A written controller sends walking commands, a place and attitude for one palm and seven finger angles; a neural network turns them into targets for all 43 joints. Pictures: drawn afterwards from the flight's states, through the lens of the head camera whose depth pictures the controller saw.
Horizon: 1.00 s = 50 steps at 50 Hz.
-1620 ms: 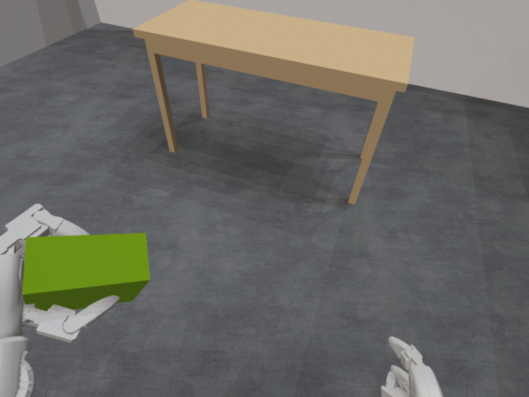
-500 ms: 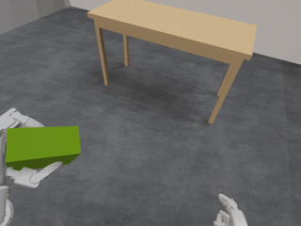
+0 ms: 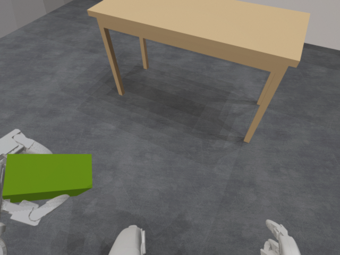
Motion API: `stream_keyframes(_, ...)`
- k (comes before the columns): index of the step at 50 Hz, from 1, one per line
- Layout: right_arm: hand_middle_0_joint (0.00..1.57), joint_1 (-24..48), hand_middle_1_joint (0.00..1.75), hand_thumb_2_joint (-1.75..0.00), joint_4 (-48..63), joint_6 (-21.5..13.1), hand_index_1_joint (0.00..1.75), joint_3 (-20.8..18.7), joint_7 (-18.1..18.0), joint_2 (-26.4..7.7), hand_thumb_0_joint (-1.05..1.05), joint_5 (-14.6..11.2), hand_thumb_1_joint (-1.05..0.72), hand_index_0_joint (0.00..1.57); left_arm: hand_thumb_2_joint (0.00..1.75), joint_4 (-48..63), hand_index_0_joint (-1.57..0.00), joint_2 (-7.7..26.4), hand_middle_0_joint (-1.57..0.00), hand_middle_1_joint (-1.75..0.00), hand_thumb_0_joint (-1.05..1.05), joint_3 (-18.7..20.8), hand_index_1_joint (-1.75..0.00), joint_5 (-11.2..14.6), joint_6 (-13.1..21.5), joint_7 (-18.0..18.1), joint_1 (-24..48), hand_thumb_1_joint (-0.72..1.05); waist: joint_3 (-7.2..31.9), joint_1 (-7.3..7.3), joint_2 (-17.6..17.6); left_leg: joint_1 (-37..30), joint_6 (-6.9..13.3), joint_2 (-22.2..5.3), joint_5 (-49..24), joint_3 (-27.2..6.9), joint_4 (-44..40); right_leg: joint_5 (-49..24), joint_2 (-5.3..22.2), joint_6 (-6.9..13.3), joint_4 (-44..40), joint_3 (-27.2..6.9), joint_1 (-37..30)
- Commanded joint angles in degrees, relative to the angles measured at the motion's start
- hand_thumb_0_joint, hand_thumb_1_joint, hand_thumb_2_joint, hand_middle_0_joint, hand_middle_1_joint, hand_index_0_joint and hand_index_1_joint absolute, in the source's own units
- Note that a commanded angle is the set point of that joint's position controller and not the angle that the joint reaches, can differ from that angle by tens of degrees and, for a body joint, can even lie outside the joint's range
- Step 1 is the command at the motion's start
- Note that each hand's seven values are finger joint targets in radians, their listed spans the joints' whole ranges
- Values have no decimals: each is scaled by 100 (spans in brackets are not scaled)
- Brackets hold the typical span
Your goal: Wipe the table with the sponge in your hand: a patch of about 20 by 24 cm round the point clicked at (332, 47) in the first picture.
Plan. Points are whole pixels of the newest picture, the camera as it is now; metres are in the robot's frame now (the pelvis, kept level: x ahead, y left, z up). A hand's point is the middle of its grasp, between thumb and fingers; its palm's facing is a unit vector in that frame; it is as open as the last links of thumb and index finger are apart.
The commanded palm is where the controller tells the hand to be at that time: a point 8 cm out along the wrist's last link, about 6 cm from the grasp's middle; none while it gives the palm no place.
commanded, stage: walk to a spot facing it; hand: left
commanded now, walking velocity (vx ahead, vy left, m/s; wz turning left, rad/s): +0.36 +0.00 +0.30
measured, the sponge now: (60, 178) +0.22 +0.20 +0.15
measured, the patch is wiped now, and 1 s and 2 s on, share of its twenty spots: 0.00 0.00 0.00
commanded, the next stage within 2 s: turn to face it in 1.78 s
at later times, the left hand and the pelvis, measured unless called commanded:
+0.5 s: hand (44, 108) +0.33 +0.24 +0.20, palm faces +0.46 -0.75 -0.47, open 9.9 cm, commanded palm +0.29 +0.29 +0.18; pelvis +0.15 +0.00 +0.00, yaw +5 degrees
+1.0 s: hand (62, 75) +0.44 +0.25 +0.19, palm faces +0.58 -0.65 -0.50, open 9.9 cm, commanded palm +0.38 +0.28 +0.18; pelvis +0.30 -0.03 -0.01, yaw +15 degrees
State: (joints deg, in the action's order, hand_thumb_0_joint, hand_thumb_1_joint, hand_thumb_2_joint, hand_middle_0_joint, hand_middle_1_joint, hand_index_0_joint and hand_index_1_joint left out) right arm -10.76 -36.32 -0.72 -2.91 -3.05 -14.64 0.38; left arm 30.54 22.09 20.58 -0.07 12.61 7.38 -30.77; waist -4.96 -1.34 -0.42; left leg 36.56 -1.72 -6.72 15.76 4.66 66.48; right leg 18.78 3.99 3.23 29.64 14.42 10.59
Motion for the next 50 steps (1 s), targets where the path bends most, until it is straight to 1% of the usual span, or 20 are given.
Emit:
stream_keyframes(1,20,350,30,-90,1059,-305,30,-46,-6,-200,0,-6,-90,20,130,1148,-120,1023,-120,-160,0,958,-160,134,392,325,397,10,769,217,697,-195,85,-74,-152,360,-1843,-2661,1540,489,-1074,-994,-787)
stream_keyframes(5,20,230,30,-90,1198,-351,30,-36,-51,-126,0,-29,-90,20,130,1123,-120,896,-120,-160,0,831,-160,125,309,419,496,10,876,293,954,-938,185,261,-140,868,-2845,-3360,1489,435,-636,-770,-974)
stream_keyframes(8,20,37,30,-90,1174,-365,30,-91,-149,-200,0,0,-90,20,130,1199,-120,922,-120,-160,0,730,-160,119,327,455,828,10,1392,25,528,-2649,287,724,-777,1214,-3777,-3651,1108,44,1061,-283,-515)
stream_keyframes(9,20,30,30,-90,1211,-374,30,-132,-179,-298,0,-12,-90,20,130,1245,-120,840,-120,-160,0,609,-160,99,371,430,842,10,1643,-51,-209,-3662,449,379,-968,586,-3887,-2934,962,-154,2109,-215,145)
stream_keyframes(10,20,125,30,-90,1238,-391,30,-111,-155,-388,0,10,-90,20,130,1468,-120,905,-120,-160,0,709,-160,144,432,438,914,10,1844,14,-1344,-4366,1110,-882,-1773,-1505,-4211,-244,224,-385,3451,-334,1194)
stream_keyframes(11,20,120,30,-90,1277,-446,30,-5,-87,-306,0,-9,-90,20,130,1433,-120,1012,-120,-160,0,756,-160,150,474,438,1032,10,1716,84,-1665,-4611,1797,-1918,-2763,-3300,-4463,1748,-177,-406,4420,-930,2318)
stream_keyframes(12,20,122,30,-90,1204,-447,30,1,9,-402,0,-32,-90,20,130,1155,-120,1209,-120,-160,0,744,-160,67,419,379,1350,10,1150,3,-877,-3843,1853,-1987,-2116,-3450,-4776,1675,-43,-356,4726,-1389,2581)
stream_keyframes(14,20,442,30,-90,1086,-482,30,-52,-7,-355,0,-37,-90,20,130,1625,-120,1495,-120,-160,0,1069,-160,105,418,283,1429,10,1038,136,-1133,-3216,1683,-1790,-946,-2829,-4890,1273,372,-452,4605,-1522,2664)
stream_keyframes(19,20,339,30,-90,1025,-736,30,-21,97,-245,0,-78,-90,20,130,2098,-120,997,-120,-160,0,981,-160,209,458,234,392,10,1153,250,-1543,-2123,1121,-1031,257,-913,-5179,178,355,-532,3026,-929,1708)
stream_keyframes(27,20,196,30,-90,796,-711,30,-7,-155,-266,0,-99,-90,20,130,328,-120,480,-120,-160,0,472,-160,137,238,192,1019,10,849,207,-829,-1707,817,-750,1383,-367,-4302,185,-146,-686,305,-136,184)
stream_keyframes(28,20,188,30,-90,774,-668,30,16,-178,-197,0,-119,-90,20,130,251,-120,507,-120,-160,0,396,-160,102,174,198,1177,10,907,212,-335,-1526,691,-505,1435,-218,-3534,310,-17,-600,-183,-420,-183)
stream_keyframes(29,20,140,30,-90,793,-632,30,45,-173,-67,0,-151,-90,20,130,244,-120,571,-120,-160,0,345,-160,55,91,204,1297,10,1018,240,775,-1024,533,-24,1355,225,-1989,841,764,-262,-948,-1582,-565)
stream_keyframes(30,20,491,30,-90,942,-627,30,106,-175,-3,0,-127,-90,20,130,273,-120,948,-120,-160,0,506,-160,44,3,249,1401,10,836,396,2389,595,292,617,1888,210,-177,254,2086,412,-1490,-3911,-1301)
stream_keyframes(31,20,683,30,-90,880,-668,30,108,-173,-227,0,-90,-90,20,130,385,-120,1059,-120,-160,0,532,-160,111,6,268,1635,10,720,381,1725,990,201,442,1609,-490,747,-289,2622,675,-1647,-4214,-1254)
stream_keyframes(34,20,652,30,-90,749,-571,30,87,-118,-288,0,-59,-90,20,130,913,-120,1150,-120,-160,0,568,-160,52,198,193,1704,10,497,245,699,765,44,74,684,-618,1151,-1036,2080,503,-1363,-2864,-739)
stream_keyframes(38,20,563,30,-90,846,-412,30,43,-51,-265,0,-19,-90,20,130,1294,-120,1174,-120,-160,0,840,-160,49,354,266,1120,10,533,156,607,512,-8,-33,273,-224,223,-2173,1817,374,-1250,-1159,-868)
stream_keyframes(45,20,258,30,-90,1335,-355,30,-68,6,-76,0,-55,-90,20,130,1351,-120,964,-120,-160,0,1152,-160,217,334,435,-29,10,1039,413,978,-300,81,214,242,839,-2616,-3967,1726,389,-568,-601,-1639)
stream_keyframes(48,20,49,30,-90,1317,-345,30,-143,-32,-138,0,-55,-90,20,130,1325,-120,874,-120,-160,0,1004,-160,216,274,486,220,10,1428,159,982,-1642,153,723,-207,1260,-3434,-4325,1553,115,670,-183,-1131)
stream_keyframes(49,20,-61,30,-90,1299,-360,30,-199,-94,-205,0,-56,-90,20,130,1248,-120,745,-120,-160,0,835,-160,226,263,471,228,10,1719,-43,585,-2681,247,810,-624,1242,-3908,-4123,1368,-148,1798,87,-658)
stream_keyframes(50,20,-34,30,-90,1329,-362,30,-207,-112,-250,0,-46,-90,20,130,1396,-120,814,-120,-160,0,848,-160,198,360,471,447,10,1986,-115,-162,-3942,570,379,-1018,359,-3976,-2781,1010,-403,3106,115,434)
